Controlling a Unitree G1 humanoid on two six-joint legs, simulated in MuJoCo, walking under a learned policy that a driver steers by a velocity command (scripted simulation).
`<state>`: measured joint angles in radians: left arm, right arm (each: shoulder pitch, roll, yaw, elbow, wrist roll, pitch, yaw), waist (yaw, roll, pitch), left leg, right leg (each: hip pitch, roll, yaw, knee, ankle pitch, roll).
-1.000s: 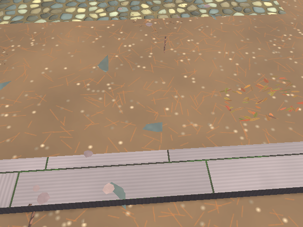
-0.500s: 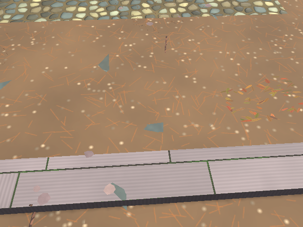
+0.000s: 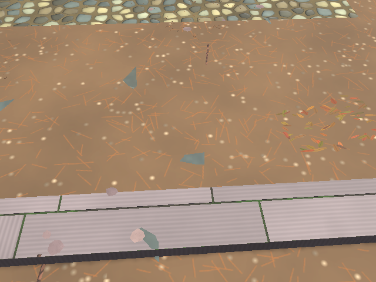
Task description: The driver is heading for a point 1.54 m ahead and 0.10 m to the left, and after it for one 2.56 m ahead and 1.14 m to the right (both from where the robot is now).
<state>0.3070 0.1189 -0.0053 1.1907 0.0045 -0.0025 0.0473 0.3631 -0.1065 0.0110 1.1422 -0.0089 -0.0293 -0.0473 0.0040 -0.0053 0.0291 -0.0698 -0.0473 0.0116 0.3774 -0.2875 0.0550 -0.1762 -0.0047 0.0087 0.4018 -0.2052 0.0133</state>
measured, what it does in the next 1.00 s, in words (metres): walks ahead: right foot, then left foot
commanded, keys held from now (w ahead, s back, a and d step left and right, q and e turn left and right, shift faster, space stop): w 1.00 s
